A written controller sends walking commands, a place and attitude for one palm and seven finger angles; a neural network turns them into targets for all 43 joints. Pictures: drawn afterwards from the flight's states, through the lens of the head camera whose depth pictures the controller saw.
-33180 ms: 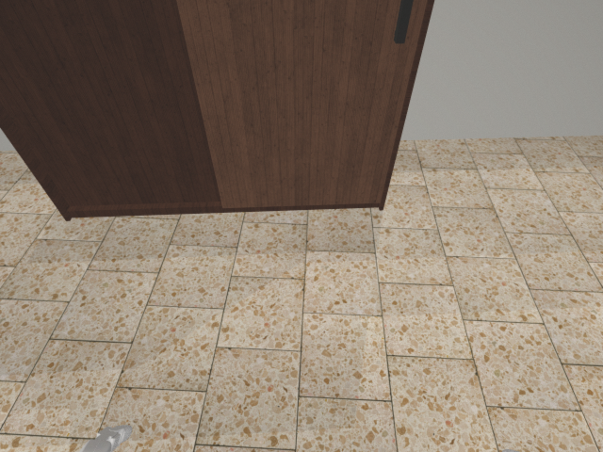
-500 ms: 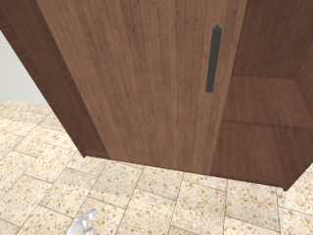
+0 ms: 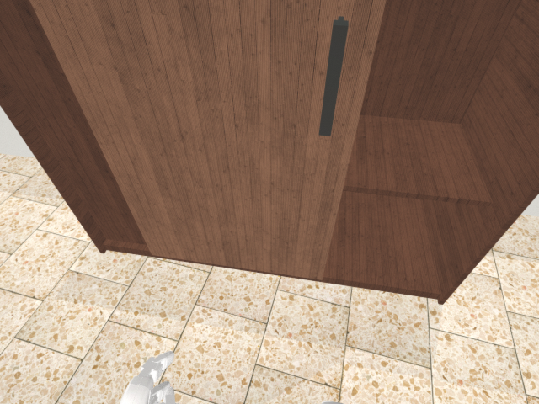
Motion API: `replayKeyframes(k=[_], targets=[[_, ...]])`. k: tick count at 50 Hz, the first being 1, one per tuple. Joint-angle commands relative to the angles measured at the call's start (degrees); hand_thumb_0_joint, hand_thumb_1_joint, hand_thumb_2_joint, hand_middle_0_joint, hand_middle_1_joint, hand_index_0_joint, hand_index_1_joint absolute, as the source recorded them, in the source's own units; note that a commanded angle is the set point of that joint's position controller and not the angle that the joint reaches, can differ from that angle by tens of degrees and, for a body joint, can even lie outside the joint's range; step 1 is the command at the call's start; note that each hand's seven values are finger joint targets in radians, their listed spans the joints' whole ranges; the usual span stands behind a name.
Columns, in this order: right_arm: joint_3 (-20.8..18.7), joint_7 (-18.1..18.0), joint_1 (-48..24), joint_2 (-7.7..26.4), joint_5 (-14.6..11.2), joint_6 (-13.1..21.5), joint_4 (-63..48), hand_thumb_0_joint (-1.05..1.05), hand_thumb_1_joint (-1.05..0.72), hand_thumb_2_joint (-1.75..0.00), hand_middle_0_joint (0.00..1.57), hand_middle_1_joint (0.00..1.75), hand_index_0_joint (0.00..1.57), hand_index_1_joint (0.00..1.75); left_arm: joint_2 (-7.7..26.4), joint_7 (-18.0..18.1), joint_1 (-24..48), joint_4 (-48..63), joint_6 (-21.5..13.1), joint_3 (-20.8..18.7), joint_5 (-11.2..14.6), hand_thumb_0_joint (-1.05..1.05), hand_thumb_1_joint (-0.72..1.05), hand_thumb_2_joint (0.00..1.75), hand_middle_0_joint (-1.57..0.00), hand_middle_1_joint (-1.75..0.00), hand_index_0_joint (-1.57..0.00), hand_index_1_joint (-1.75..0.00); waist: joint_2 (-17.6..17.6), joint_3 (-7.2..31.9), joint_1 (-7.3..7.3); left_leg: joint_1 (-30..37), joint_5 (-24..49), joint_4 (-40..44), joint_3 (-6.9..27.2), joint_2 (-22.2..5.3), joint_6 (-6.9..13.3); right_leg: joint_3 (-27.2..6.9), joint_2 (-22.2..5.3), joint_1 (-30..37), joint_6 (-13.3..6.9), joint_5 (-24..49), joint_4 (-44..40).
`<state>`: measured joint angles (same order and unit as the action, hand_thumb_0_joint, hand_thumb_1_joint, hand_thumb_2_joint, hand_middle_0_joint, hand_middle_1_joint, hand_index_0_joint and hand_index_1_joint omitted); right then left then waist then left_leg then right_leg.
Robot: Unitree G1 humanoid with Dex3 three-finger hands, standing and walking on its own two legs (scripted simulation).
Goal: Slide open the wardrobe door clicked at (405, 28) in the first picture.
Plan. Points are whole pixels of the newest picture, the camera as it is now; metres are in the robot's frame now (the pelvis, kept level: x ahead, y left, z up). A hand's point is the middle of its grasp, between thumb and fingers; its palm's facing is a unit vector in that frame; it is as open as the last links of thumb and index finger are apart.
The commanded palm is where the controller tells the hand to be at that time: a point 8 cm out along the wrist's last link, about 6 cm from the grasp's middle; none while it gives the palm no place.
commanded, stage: let the arm hang, fingers relaxed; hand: right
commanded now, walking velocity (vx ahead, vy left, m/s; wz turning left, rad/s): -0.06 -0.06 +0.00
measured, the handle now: (332, 79) +0.70 -0.11 +0.15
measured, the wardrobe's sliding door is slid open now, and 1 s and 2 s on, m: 0.47 0.47 0.47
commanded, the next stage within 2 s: look to check the result in 1.18 s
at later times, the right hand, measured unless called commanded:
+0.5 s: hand out of the picture +0.07 -0.19 -0.16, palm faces +0.12 +0.97 -0.20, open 6.8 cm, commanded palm none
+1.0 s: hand out of the picture +0.03 -0.22 -0.16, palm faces +0.07 +0.98 -0.19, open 7.3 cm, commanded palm none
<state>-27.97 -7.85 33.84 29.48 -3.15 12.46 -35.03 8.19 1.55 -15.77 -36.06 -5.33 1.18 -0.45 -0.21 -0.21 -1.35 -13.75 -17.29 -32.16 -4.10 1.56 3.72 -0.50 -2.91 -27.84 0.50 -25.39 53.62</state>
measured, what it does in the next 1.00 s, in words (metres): stands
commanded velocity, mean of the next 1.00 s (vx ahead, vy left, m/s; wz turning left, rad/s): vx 0.00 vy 0.00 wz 0.00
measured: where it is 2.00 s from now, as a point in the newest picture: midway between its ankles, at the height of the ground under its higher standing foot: outside the picture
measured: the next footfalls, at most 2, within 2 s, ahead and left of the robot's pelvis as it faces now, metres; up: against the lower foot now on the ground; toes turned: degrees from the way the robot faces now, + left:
none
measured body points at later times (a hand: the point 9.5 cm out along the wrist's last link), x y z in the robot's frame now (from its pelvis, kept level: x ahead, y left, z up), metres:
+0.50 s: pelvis +0.03 +0.00 +0.00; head +0.07 -0.01 +0.45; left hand +0.11 +0.23 -0.14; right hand +0.07 -0.24 -0.14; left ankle +0.02 +0.10 -0.73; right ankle -0.01 -0.10 -0.72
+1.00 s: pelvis +0.02 -0.04 +0.02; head +0.03 -0.05 +0.47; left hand +0.04 +0.19 -0.14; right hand +0.03 -0.27 -0.14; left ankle +0.02 +0.10 -0.73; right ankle -0.01 -0.10 -0.73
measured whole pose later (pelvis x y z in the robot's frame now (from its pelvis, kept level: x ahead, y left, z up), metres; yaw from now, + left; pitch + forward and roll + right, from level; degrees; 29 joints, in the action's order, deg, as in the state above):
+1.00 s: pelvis +0.02 -0.04 +0.02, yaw -4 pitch -1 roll +1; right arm 0.5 -1.6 12.8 9.6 0.5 -0.7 63.8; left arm 9.3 1.8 -14.6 -63.8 -0.1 0.6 -1.0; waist 0.1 -1.9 0.2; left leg -8.7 -12.3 -22.1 -0.2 -1.3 -1.5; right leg 4.5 3.0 -7.2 -4.5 -13.9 21.9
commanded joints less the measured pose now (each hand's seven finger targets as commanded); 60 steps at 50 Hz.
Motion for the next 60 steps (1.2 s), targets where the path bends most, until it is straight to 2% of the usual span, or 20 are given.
replayKeyframes(k=[1,3,4,5,6,7,8,10,13,14,15,16,17,20,22,24,26,30,39,60], targets=[[-3.80,-1.81,-11.93,4.59,0.13,0.85,4.08,0.00,-0.90,-0.90,0.20,0.30,0.20,0.30,8.50,1.89,6.73,6.01,-4.02,-3.13,0.15,0.00,0.90,0.90,-0.20,-0.30,-0.20,-0.30,9.61,3.27,2.77,-0.34,-3.01,16.07,22.17,-17.16,7.15,-1.07,-1.16,-3.52,-0.36,1.19,5.62],[0.17,-1.37,-10.78,1.00,0.48,0.41,8.04,0.00,-0.90,-0.90,0.20,0.30,0.20,0.30,9.13,2.83,8.11,5.35,-3.59,-3.08,0.30,0.00,0.90,0.90,-0.20,-0.30,-0.20,-0.30,8.69,-1.22,2.16,-5.44,-2.42,14.45,12.71,-13.89,5.29,2.68,-1.01,5.48,-1.11,4.15,-8.03],[18.50,5.65,-13.81,-10.32,6.71,-9.35,40.30,0.00,-0.90,-0.90,0.20,0.30,0.20,0.30,12.66,-3.09,5.93,-4.36,-1.73,-4.36,-0.05,0.00,0.90,0.90,-0.20,-0.30,-0.20,-0.30,3.25,-3.44,6.19,-5.21,20.05,0.56,-2.38,-16.52,2.47,5.59,-2.60,0.16,0.10,4.97,-11.17],[19.99,7.28,-11.95,-10.65,5.47,-12.62,42.10,0.00,-0.90,-0.90,0.20,0.30,0.20,0.30,10.17,-2.86,2.45,-3.09,1.99,-3.95,-0.08,0.00,0.90,0.90,-0.20,-0.30,-0.20,-0.30,2.89,-0.66,5.70,-11.34,16.03,-2.84,1.28,-11.26,0.28,5.38,0.83,10.37,0.67,13.83,-15.64],[20.98,7.87,-11.79,-12.33,5.56,-13.74,42.66,0.00,-0.90,-0.90,0.20,0.30,0.20,0.30,11.19,-2.62,1.73,-2.22,2.51,-4.03,-0.38,0.00,0.90,0.90,-0.20,-0.30,-0.20,-0.30,-0.48,-0.27,5.50,-14.42,6.79,-8.80,-1.08,-7.87,-2.78,-1.70,-2.64,13.69,-1.35,27.52,-21.43],[21.31,7.96,-7.71,-15.04,4.98,-13.94,44.84,0.00,-0.90,-0.90,0.20,0.30,0.20,0.30,15.12,-2.09,1.54,-1.34,2.52,-4.62,-1.19,0.00,0.90,0.90,-0.20,-0.30,-0.20,-0.30,-10.07,3.89,3.03,-18.54,-7.69,-19.54,-1.74,-3.73,-5.29,-15.89,-13.10,14.81,-7.14,36.00,-24.93],[21.72,7.71,-9.34,-14.50,5.29,-13.96,46.20,0.00,-0.90,-0.90,0.20,0.30,0.20,0.30,17.56,-1.42,0.46,-0.37,3.12,-5.30,-2.17,0.00,0.90,0.90,-0.20,-0.30,-0.20,-0.30,-9.22,4.34,3.79,-20.60,-21.20,-29.98,1.33,-1.91,-5.52,-26.00,-19.75,13.76,-13.31,37.95,-29.42],[22.26,8.43,-15.88,-12.86,4.74,-13.28,50.21,0.00,-0.90,-0.90,0.20,0.30,0.20,0.30,18.26,-0.52,4.48,0.91,3.30,-4.91,-3.61,0.00,0.90,0.90,-0.20,-0.30,-0.20,-0.30,1.83,1.71,3.09,-17.38,-17.78,-27.96,7.29,-5.02,-5.01,-25.53,-19.41,6.94,-15.99,27.67,-31.07],[23.15,8.31,-14.72,-10.87,4.64,-12.76,63.48,0.00,-0.90,-0.90,0.20,0.30,0.20,0.30,15.73,-0.48,8.87,-1.86,3.95,-3.51,-3.13,0.00,0.90,0.90,-0.20,-0.30,-0.20,-0.30,-3.54,5.38,-0.58,0.40,-2.93,-7.17,4.13,-3.51,-5.58,-11.32,-9.76,1.30,-8.47,30.82,-24.91],[23.11,8.03,-11.58,-8.31,4.87,-12.23,67.66,0.00,-0.90,-0.90,0.20,0.30,0.20,0.30,13.45,-0.64,9.12,-2.97,4.38,-3.20,-2.25,0.00,0.90,0.90,-0.20,-0.30,-0.20,-0.30,2.13,8.05,-1.66,4.92,4.70,1.66,9.23,-6.07,-4.56,-4.71,-3.36,0.48,-4.37,19.93,-18.37],[23.18,7.65,-11.32,-4.75,5.01,-11.59,70.69,0.00,-0.90,-0.90,0.20,0.30,0.20,0.30,9.66,-0.66,8.38,-3.03,4.98,-2.98,-1.04,0.00,0.90,0.90,-0.20,-0.30,-0.20,-0.30,11.65,7.82,-0.38,4.32,7.77,9.98,23.95,-15.76,-1.70,0.75,3.08,-2.78,-0.75,4.34,-10.34],[23.82,7.58,-14.30,-2.88,4.83,-11.44,71.99,0.00,-0.90,-0.90,0.20,0.30,0.20,0.30,9.58,-0.83,7.73,-3.14,5.58,-3.16,-0.92,0.00,0.90,0.90,-0.20,-0.30,-0.20,-0.30,10.48,6.33,0.43,0.95,10.52,14.94,29.36,-20.88,2.71,0.55,3.95,-1.19,-0.20,-4.65,-5.79],[24.43,7.34,-17.51,-5.45,4.81,-11.13,74.64,0.00,-0.90,-0.90,0.20,0.30,0.20,0.30,9.58,-0.67,7.37,-5.72,6.07,-3.56,-0.99,0.00,0.90,0.90,-0.20,-0.30,-0.20,-0.30,8.40,3.79,1.32,-1.00,9.76,16.21,29.14,-20.20,4.10,-0.95,2.73,0.13,-0.43,-4.21,-1.41],[23.54,6.44,-19.00,-11.01,5.26,-10.39,78.16,0.00,-0.90,-0.90,0.20,0.30,0.20,0.30,7.27,-0.29,3.60,-9.46,5.99,-4.08,-1.48,0.00,0.90,0.90,-0.20,-0.30,-0.20,-0.30,-0.30,4.28,2.98,4.86,32.78,9.39,21.85,-17.32,6.38,-0.16,1.99,1.48,-0.30,-0.88,-3.82],[24.10,5.95,-18.95,-10.83,4.88,-10.46,81.04,0.00,-0.90,-0.90,0.20,0.30,0.20,0.30,6.23,-0.40,1.76,-11.69,5.96,-3.76,-0.89,0.00,0.90,0.90,-0.20,-0.30,-0.20,-0.30,1.94,6.43,2.73,11.69,44.43,5.77,15.01,-14.86,5.07,1.14,2.03,4.46,-0.15,1.54,-14.19],[24.66,5.77,-19.77,-11.33,3.99,-10.67,83.42,0.00,-0.90,-0.90,0.20,0.30,0.20,0.30,6.27,-0.35,-1.12,-14.27,5.32,-3.54,-0.48,0.00,0.90,0.90,-0.20,-0.30,-0.20,-0.30,3.74,7.39,3.44,10.73,40.06,2.95,10.25,-11.57,1.32,0.10,0.88,13.31,-0.90,18.92,-28.80],[25.54,5.85,-17.58,-13.76,3.53,-11.03,85.13,0.00,-0.90,-0.90,0.20,0.30,0.20,0.30,9.45,0.42,-0.35,-15.49,4.40,-3.91,-0.74,0.00,0.90,0.90,-0.20,-0.30,-0.20,-0.30,-1.52,9.75,1.32,4.33,25.77,2.92,6.49,-6.71,-2.34,-5.28,-6.37,23.52,-3.66,43.48,-26.95],[26.21,5.93,-19.71,-13.14,3.58,-11.94,89.09,0.00,-0.90,-0.90,0.20,0.30,0.20,0.30,7.93,1.22,-0.34,-18.55,5.11,-2.88,-0.74,0.00,0.90,0.90,-0.20,-0.30,-0.20,-0.30,-4.17,5.46,2.11,5.74,22.44,6.53,5.64,-6.54,-2.51,-3.21,-4.76,21.64,-3.21,39.68,-28.86],[27.33,6.39,-20.17,-13.72,3.75,-12.40,94.70,0.00,-0.90,-0.90,0.20,0.30,0.20,0.30,8.19,0.76,0.17,-23.04,4.83,-2.19,-0.82,0.00,0.90,0.90,-0.20,-0.30,-0.20,-0.30,0.39,-2.88,1.67,4.04,9.38,12.50,7.13,-6.58,-2.60,-3.88,-3.95,17.35,-3.46,18.30,-36.81],[27.53,5.94,-16.54,-16.07,3.77,-12.49,99.37,0.00,-0.90,-0.90,0.20,0.30,0.20,0.30,6.28,1.43,-4.20,-27.63,4.10,-1.80,-0.52,0.00,0.90,0.90,-0.20,-0.30,-0.20,-0.30,-0.57,-3.74,1.70,3.37,9.59,10.92,6.30,-6.83,-2.96,-3.99,-4.01,18.37,-3.84,20.52,-38.11]])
